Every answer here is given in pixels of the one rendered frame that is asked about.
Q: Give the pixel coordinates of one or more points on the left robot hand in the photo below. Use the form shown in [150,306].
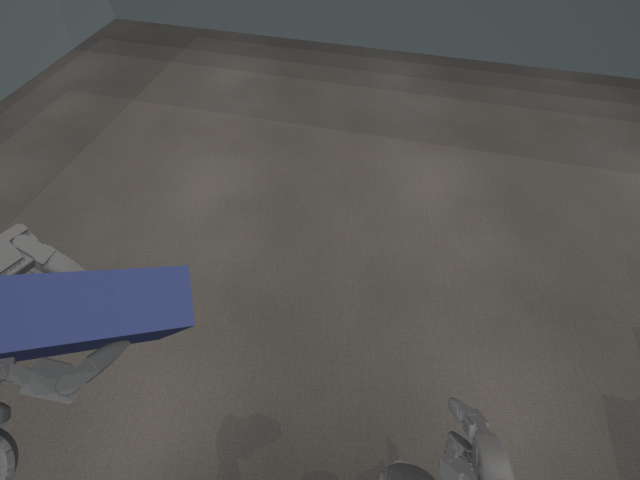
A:
[21,253]

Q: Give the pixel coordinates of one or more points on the sponge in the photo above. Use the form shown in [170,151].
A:
[49,314]

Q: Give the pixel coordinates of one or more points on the right robot hand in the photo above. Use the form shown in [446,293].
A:
[486,459]

